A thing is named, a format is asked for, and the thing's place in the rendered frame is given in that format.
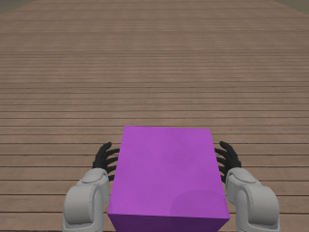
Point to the carton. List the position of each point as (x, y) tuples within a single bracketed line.
[(167, 180)]

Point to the right robot forearm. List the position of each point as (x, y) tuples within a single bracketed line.
[(257, 207)]

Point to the robot right hand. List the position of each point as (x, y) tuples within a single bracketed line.
[(231, 159)]

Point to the left robot forearm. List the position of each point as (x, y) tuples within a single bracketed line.
[(83, 204)]

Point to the robot left hand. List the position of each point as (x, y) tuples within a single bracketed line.
[(101, 160)]

